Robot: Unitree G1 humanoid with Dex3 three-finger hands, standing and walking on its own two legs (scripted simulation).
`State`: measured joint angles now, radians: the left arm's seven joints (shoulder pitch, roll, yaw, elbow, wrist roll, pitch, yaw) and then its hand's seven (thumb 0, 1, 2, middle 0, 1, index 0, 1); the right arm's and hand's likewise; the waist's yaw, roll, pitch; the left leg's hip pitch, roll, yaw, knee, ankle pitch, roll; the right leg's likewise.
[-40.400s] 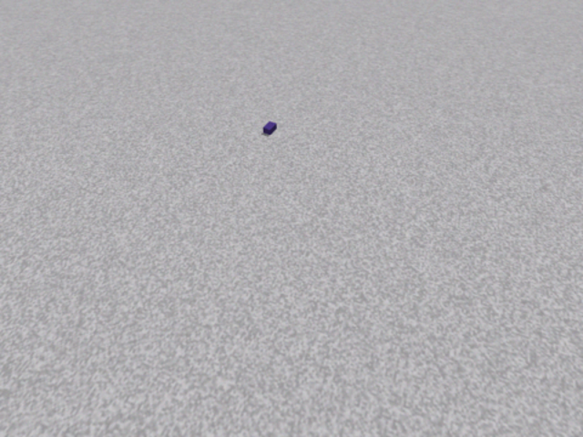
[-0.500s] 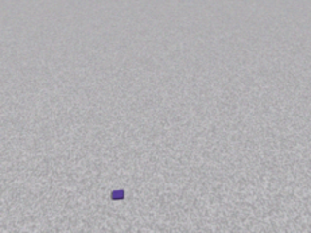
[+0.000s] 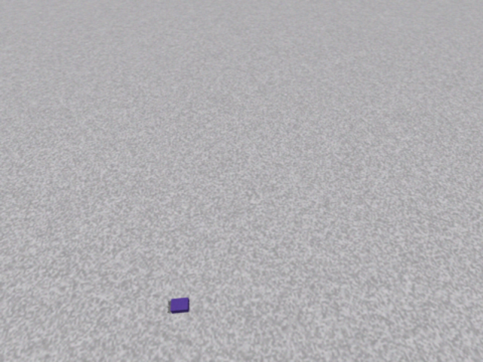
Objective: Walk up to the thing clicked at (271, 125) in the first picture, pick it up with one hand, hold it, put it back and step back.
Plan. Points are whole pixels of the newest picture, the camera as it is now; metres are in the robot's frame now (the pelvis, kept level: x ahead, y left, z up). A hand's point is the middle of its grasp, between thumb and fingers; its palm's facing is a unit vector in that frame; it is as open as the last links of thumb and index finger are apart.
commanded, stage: stand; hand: left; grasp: from above
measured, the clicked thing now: (180, 305) +0.43 +0.28 -0.77
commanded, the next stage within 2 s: step back in 0.08 s
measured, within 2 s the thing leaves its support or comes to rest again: neither
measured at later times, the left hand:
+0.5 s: hand out of the picture +0.04 +0.27 -0.17, palm faces -0.06 -0.91 -0.40, open 7.4 cm
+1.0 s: hand out of the picture -0.06 +0.32 -0.18, palm faces -0.10 -0.92 -0.39, open 7.4 cm
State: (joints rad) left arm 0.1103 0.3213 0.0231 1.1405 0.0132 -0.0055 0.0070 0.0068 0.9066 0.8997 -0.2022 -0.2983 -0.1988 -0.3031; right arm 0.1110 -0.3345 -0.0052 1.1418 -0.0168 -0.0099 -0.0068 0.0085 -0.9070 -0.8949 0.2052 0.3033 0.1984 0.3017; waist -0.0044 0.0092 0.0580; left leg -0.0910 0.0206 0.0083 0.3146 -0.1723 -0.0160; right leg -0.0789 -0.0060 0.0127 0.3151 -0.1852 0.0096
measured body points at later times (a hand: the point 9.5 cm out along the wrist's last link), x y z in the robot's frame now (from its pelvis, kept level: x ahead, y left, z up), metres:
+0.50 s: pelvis -0.08 +0.01 -0.02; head -0.02 +0.00 +0.42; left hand +0.04 +0.32 -0.14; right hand +0.02 -0.32 -0.15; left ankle -0.08 +0.12 -0.70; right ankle -0.01 -0.12 -0.75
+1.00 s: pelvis -0.18 +0.06 -0.02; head -0.11 +0.06 +0.42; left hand -0.06 +0.36 -0.15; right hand -0.11 -0.26 -0.14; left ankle -0.16 +0.13 -0.75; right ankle -0.19 -0.05 -0.74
